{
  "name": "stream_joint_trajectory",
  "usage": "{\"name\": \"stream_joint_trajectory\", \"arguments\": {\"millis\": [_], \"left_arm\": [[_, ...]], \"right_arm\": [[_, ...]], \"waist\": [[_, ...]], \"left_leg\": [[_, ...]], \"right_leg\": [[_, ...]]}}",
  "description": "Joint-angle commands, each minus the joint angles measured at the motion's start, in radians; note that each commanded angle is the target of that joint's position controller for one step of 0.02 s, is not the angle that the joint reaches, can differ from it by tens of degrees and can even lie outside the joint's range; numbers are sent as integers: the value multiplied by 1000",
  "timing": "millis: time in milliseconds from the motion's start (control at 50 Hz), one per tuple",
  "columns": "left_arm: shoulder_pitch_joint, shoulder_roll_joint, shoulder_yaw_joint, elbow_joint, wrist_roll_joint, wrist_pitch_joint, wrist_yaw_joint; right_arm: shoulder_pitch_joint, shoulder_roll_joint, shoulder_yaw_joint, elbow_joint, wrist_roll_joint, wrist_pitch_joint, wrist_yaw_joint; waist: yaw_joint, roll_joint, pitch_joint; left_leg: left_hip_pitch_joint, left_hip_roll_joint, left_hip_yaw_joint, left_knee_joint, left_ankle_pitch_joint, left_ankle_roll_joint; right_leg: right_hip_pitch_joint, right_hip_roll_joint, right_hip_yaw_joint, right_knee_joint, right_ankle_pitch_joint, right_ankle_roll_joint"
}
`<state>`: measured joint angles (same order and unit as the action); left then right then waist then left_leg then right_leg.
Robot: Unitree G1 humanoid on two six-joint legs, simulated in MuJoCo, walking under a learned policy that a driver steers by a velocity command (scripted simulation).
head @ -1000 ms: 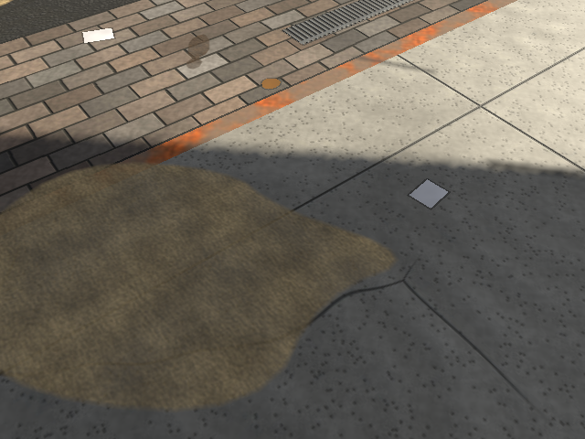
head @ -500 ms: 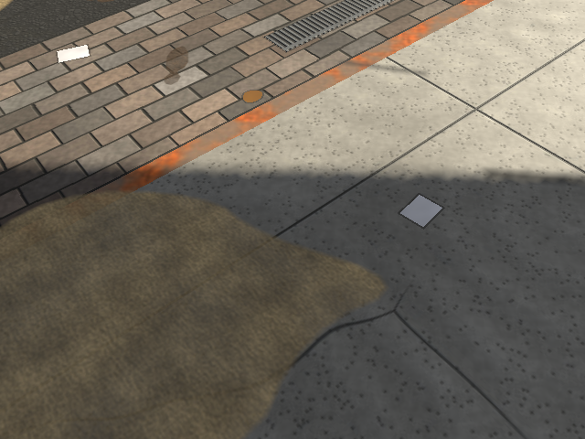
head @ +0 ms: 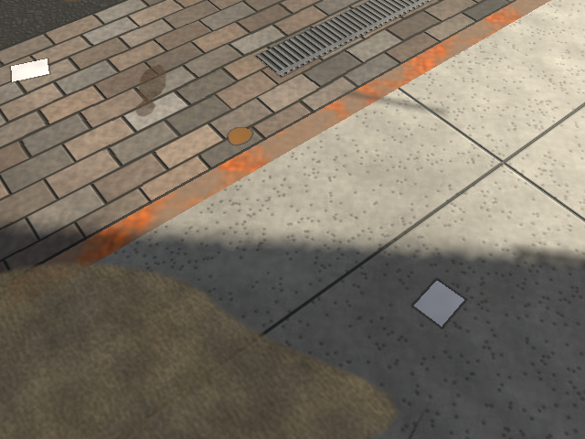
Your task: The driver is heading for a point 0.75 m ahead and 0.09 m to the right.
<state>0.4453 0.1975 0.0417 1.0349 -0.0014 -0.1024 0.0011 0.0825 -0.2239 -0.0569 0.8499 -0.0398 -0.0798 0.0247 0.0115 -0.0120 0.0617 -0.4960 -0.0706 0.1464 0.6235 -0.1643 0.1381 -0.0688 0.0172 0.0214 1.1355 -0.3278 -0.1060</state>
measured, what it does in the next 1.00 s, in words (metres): walks ahead: right foot, then left foot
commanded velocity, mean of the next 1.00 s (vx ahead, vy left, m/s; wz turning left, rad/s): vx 0.72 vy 0.00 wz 0.00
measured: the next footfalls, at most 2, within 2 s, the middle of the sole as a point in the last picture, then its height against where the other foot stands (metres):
right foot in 0.40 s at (356, 360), level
left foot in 0.80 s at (292, 229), level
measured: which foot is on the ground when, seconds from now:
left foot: down 0.00-0.40, up 0.42-0.78, down 0.80-1.00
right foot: up 0.00-0.38, down 0.40-0.82, up 0.84-1.00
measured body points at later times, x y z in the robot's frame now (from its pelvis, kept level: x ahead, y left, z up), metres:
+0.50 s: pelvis +0.49 -0.03 +0.01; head +0.52 -0.03 +0.46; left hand +0.61 +0.23 -0.11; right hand +0.50 -0.30 -0.13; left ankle +0.28 +0.08 -0.57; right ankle +0.57 -0.10 -0.71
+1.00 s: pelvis +0.84 +0.00 +0.02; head +0.88 +0.00 +0.47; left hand +0.90 +0.24 -0.13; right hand +0.90 -0.24 -0.12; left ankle +0.94 +0.05 -0.71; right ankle +0.80 -0.14 -0.65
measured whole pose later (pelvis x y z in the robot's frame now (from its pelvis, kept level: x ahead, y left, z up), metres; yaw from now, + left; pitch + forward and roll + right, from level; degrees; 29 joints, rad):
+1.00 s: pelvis +0.84 +0.00 +0.02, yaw +0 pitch -1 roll +0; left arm 0.21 0.22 0.03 0.96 0.02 -0.02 0.02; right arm 0.23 -0.19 0.00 0.95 -0.02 -0.09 -0.01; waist 0.00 -0.02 0.11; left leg -0.36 -0.06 0.09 0.42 -0.06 0.11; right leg -0.41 0.01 0.06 1.03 -0.45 0.00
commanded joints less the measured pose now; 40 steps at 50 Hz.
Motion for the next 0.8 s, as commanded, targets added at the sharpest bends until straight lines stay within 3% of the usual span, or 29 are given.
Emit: {"name": "stream_joint_trajectory", "arguments": {"millis": [20,60,80,120,160,200,240,280,300,320,340,360,380,400,420,440,460,480,500,520,540,600,640,660,700,720,760,780,800], "left_arm": [[-104,95,13,-141,-6,-33,-5],[-105,40,0,-156,33,-2,-27],[-111,25,-5,-163,41,13,-36],[-206,35,-10,-206,49,30,-48],[-349,60,-16,-267,49,30,-54],[-449,56,-27,-305,41,20,-62],[-526,42,-39,-325,25,15,-70],[-549,69,-36,-339,19,14,-63],[-542,93,-29,-338,25,14,-56],[-515,114,-21,-334,29,15,-48],[-440,142,-9,-320,30,16,-38],[-282,179,9,-278,27,17,-25],[-77,209,28,-212,28,22,-9],[95,271,53,-173,45,29,9],[72,347,78,-174,62,28,2],[5,285,76,-182,48,31,-22],[-78,224,63,-175,44,19,-24],[-98,157,49,-153,47,9,-25],[-109,122,37,-137,49,0,-21],[-109,97,25,-118,47,-5,-14],[-106,82,17,-104,36,-14,-12],[-60,125,14,-74,8,-43,-19],[-96,121,9,-74,0,-44,-24],[-72,123,9,-66,-6,-44,-23],[-7,155,11,-47,-15,-48,-22],[-3,170,14,-42,-16,-46,-18],[-25,188,18,-41,-9,-31,-2],[-57,195,19,-45,-9,-19,8],[-56,193,19,-48,-17,-8,16]], "right_arm": [[249,-89,-39,70,-6,-17,3],[238,-38,-15,101,-2,-34,-9],[253,-36,-10,114,9,-43,-13],[289,-63,-10,127,28,-58,-14],[324,-81,-9,124,31,-64,-7],[344,-72,-3,121,42,-72,-1],[417,-95,-3,139,58,-81,-6],[431,-135,-6,148,53,-80,-13],[437,-154,-7,147,48,-76,-17],[444,-176,-10,148,38,-68,-24],[441,-200,-14,151,23,-56,-34],[423,-223,-20,152,8,-41,-45],[380,-236,-26,146,1,-24,-53],[363,-188,-20,127,-4,-21,-52],[505,-7,18,86,64,-37,-21],[445,-110,4,74,69,-51,-29],[300,-121,1,37,62,-52,-34],[255,-104,9,22,49,-53,-30],[215,-80,13,4,29,-42,-20],[239,-57,19,2,11,-24,-7],[244,-35,25,4,2,-8,2],[164,-30,34,-41,-7,4,8],[79,-21,48,-71,-3,-8,14],[33,-14,56,-76,6,-16,19],[11,-20,58,-72,18,-21,17],[18,-44,54,-66,13,-20,10],[134,-97,36,-23,-5,-26,-8],[273,-116,25,29,-12,-35,-14],[370,-143,16,69,-24,-47,-17]], "waist": [[-73,-49,-120],[9,-35,-52],[26,-5,-22],[29,18,52],[2,20,105],[-18,11,127],[-57,16,116],[-51,51,104],[-44,63,66],[-27,96,19],[22,134,-45],[103,158,-134],[207,149,-221],[262,112,-313],[98,-300,-472],[111,-139,-467],[95,-52,-269],[63,56,-156],[27,66,-101],[-17,48,-73],[-41,30,-28],[-65,-1,52],[-66,-27,63],[-34,-36,51],[-2,-64,7],[-6,-71,-9],[-60,-94,-68],[-127,-91,-121],[-166,-67,-152]], "left_leg": [[573,361,-652,-407,-307,149],[359,286,-497,-451,-250,99],[309,269,-457,-482,-242,94],[272,244,-381,-542,-187,89],[251,195,-281,-592,-28,81],[209,139,-185,-605,180,54],[254,155,-160,-660,407,30],[425,190,-134,-646,623,16],[528,199,-119,-593,811,5],[607,214,-112,-510,1007,-5],[655,236,-112,-379,1151,-11],[659,255,-113,-187,1205,-12],[607,245,-93,80,1131,-14],[400,195,-97,422,826,-5],[-31,-17,-143,897,-184,-62],[-172,14,-257,960,-212,-22],[-239,78,-247,908,-130,-16],[-216,115,-240,824,-101,-12],[-177,148,-258,757,-91,-13],[-123,158,-253,722,-88,-23],[-100,169,-242,682,-97,-41],[-112,172,-157,487,-66,-90],[0,139,-79,200,98,-97],[71,100,-31,74,214,-99],[160,58,-16,-46,390,-83],[178,44,-21,-73,401,-69],[265,7,-44,-98,349,-38],[371,9,-67,-143,379,-23],[463,75,-108,-204,538,-12]], "right_leg": [[-625,-80,73,304,89,-43],[-538,-124,82,207,91,-21],[-537,-141,74,167,85,-5],[-630,-174,35,94,122,26],[-676,-179,-30,-71,239,43],[-573,-152,-90,-310,400,45],[-456,-99,-159,-460,523,25],[-447,-71,-158,-561,555,-1],[-434,-34,-176,-590,516,-15],[-401,8,-191,-593,444,-24],[-321,39,-178,-591,366,-38],[-171,58,-151,-583,293,-55],[14,48,-143,-626,254,-70],[250,-94,2,-556,44,-97],[561,-409,619,-694,-182,-241],[536,-391,779,-837,-248,-245],[378,-355,601,-856,-153,-211],[206,-324,480,-886,-40,-183],[82,-275,387,-906,8,-151],[-24,-244,323,-934,12,-128],[-93,-227,267,-958,155,-120],[-170,-195,75,-960,830,-111],[-233,-86,-68,-959,922,-65],[-235,-55,-94,-952,899,-52],[-155,-88,-67,-947,888,-33],[-99,-104,-57,-921,913,-20],[-5,-122,-46,-766,1001,10],[13,-111,-56,-604,975,27],[-17,-75,-72,-407,800,43]]}}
